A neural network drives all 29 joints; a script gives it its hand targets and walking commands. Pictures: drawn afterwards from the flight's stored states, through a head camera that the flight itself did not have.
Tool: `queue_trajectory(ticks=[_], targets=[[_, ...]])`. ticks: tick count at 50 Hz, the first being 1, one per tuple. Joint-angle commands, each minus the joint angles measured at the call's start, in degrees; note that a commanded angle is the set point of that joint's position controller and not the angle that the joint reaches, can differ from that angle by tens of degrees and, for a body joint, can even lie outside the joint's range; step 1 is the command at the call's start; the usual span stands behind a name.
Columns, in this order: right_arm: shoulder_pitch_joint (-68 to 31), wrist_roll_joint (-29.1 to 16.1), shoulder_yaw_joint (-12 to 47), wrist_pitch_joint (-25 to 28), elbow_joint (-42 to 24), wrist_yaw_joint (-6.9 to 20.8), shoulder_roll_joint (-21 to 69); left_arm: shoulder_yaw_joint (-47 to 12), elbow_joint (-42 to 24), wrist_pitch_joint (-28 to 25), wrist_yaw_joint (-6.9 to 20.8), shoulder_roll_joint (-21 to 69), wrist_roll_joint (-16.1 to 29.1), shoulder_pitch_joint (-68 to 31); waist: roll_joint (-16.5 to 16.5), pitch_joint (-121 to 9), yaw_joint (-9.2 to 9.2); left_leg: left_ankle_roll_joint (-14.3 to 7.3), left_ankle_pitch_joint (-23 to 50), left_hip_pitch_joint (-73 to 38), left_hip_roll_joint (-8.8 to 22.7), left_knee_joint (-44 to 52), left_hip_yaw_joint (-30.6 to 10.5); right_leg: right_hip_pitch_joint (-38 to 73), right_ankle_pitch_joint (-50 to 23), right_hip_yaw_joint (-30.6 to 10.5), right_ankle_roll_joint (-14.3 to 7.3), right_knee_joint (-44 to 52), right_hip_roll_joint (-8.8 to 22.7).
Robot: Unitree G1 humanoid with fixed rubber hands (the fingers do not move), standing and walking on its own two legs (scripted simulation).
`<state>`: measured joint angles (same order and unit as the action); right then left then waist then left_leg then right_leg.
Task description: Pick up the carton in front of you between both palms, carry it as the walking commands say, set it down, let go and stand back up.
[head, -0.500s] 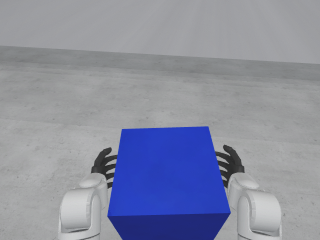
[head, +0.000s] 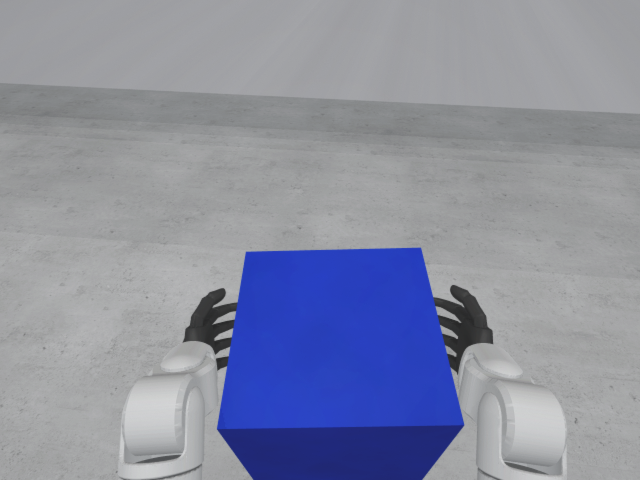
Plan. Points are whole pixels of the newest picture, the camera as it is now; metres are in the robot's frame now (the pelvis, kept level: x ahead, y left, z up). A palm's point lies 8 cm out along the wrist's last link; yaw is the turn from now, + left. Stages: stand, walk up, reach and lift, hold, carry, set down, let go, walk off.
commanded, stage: carry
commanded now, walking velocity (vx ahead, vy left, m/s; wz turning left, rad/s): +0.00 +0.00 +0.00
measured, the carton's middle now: (335, 374) +0.26 +0.00 +0.02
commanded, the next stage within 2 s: hold in 0.92 s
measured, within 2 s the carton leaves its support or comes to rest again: neither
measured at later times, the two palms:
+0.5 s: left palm (205, 404) +0.21 +0.15 +0.03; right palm (464, 399) +0.23 -0.15 +0.04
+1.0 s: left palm (205, 414) +0.20 +0.15 +0.03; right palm (471, 411) +0.21 -0.15 +0.04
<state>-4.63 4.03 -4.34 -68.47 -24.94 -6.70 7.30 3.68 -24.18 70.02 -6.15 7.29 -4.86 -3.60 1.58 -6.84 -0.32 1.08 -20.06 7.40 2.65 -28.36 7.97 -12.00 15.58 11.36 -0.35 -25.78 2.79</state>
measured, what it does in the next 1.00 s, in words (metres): shifts its weight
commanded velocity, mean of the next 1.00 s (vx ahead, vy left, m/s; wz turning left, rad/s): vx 0.00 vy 0.00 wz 0.00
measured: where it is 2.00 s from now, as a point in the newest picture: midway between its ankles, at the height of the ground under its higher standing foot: outside the picture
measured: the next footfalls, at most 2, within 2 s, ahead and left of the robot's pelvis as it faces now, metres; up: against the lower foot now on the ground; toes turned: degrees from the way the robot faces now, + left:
none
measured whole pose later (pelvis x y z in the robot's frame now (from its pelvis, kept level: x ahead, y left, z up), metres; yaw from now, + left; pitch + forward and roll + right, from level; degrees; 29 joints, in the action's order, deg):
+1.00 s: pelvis -0.08 -0.01 +0.00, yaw +0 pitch +0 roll +0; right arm -12.5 13.0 -9.0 -42.2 7.4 -1.3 8.2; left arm 9.9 8.4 42.6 -0.7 7.9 -12.9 -10.7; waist 0.9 -2.9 0.5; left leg -1.0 -16.3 9.8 1.5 -28.0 6.2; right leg -15.3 9.5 9.3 -1.5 -27.5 2.7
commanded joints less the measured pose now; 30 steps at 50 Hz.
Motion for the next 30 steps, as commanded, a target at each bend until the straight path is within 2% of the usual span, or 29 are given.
queue_trajectory(ticks=[1,2,3,5,8,16,20,24,30], targets=[[-23.0,-15.6,37.0,2.1,4.2,12.0,45.7,-36.3,0.9,-4.1,11.4,43.6,15.5,-25.5,0.1,-10.5,0.13,-0.6,45.7,-5.3,6.9,3.5,-4.7,3.0,-28.6,-4.4,-1.2,-5.8,5.7],[-22.6,-14.9,36.1,3.1,6.4,12.3,45.1,-35.6,2.4,-5.1,11.6,42.8,14.6,-25.7,1.8,-10.7,0.18,-0.8,49.8,-6.0,7.7,2.6,-5.0,1.7,-23.9,-4.2,-0.9,-6.1,5.2],[-22.3,-14.2,35.4,4.3,7.7,12.4,44.7,-35.0,3.7,-6.2,11.8,42.4,13.8,-26.0,2.9,-10.9,0.29,-1.1,50.6,-6.1,8.4,2.1,-5.4,1.5,-21.2,-4.4,-0.8,-5.8,5.3],[-22.4,-13.2,34.7,6.8,9.9,12.8,45.2,-34.3,5.5,-8.6,12.3,42.4,13.0,-26.5,2.2,-11.1,0.46,-1.9,45.0,-2.9,8.5,1.6,-5.3,3.6,-20.2,-4.6,-0.8,-5.5,5.6],[-25.1,-12.3,34.6,10.2,10.6,13.3,46.9,-34.4,6.9,-11.9,13.2,43.9,13.0,-29.0,0.0,-10.7,0.59,-2.1,31.5,1.8,6.7,2.3,-4.7,6.1,-25.4,-5.7,-1.1,-4.8,6.9],[-26.4,-7.1,29.4,18.4,20.4,14.1,45.3,-28.5,16.7,-20.8,14.3,41.6,7.6,-30.4,-1.7,-10.0,0.38,-2.5,18.9,3.5,6.0,3.7,-5.4,4.3,-18.7,-7.0,-1.3,-2.0,7.2],[-27.9,-3.7,25.4,22.9,26.9,14.7,45.4,-25.2,22.4,-25.4,15.1,42.1,5.1,-32.5,-1.6,-9.4,0.32,-2.7,14.9,4.3,5.9,4.8,-5.7,3.3,-15.3,-7.3,-1.3,-0.9,7.2],[-31.7,-2.3,23.1,27.8,32.4,15.9,47.1,-22.7,28.6,-30.2,16.3,44.0,3.7,-36.6,-1.4,-9.4,0.28,-2.6,12.3,4.6,5.8,5.3,-6.0,2.5,-13.2,-7.5,-1.3,-0.2,7.1],[-34.4,-2.6,24.6,31.9,35.4,17.2,50.8,-24.0,31.8,-34.2,17.7,48.3,4.1,-39.6,-1.6,-11.8,0.24,-2.9,12.2,4.5,5.9,4.5,-6.3,3.0,-13.9,-7.8,-1.3,-0.4,7.1]])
